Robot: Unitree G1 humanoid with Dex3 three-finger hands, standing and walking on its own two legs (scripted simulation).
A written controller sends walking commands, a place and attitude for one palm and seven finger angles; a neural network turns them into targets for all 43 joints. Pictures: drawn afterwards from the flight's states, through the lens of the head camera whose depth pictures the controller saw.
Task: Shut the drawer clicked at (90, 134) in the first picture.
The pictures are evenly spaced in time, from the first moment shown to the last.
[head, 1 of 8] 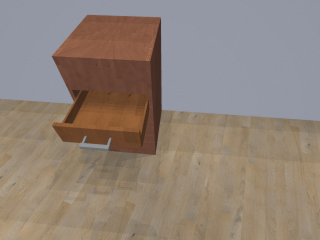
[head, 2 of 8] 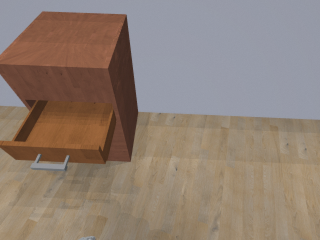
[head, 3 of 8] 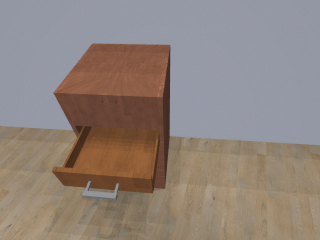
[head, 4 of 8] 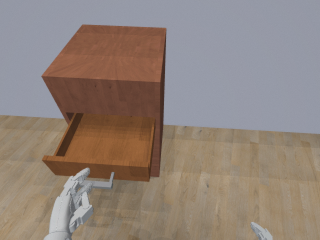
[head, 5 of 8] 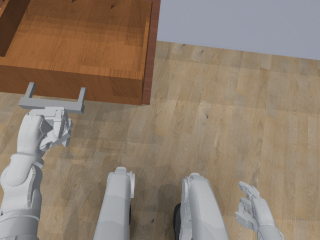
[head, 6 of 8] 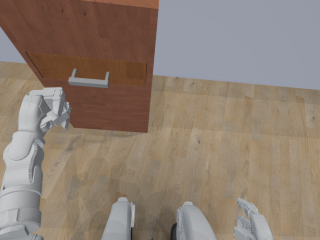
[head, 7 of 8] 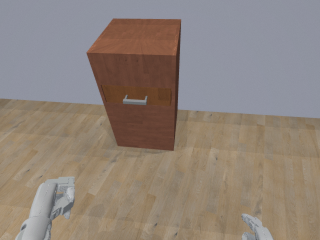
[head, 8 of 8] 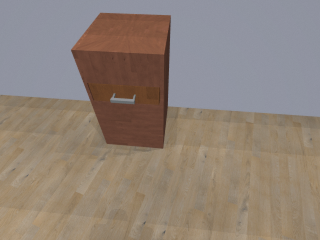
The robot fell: no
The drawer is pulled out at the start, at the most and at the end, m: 0.23 0.23 0.00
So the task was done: yes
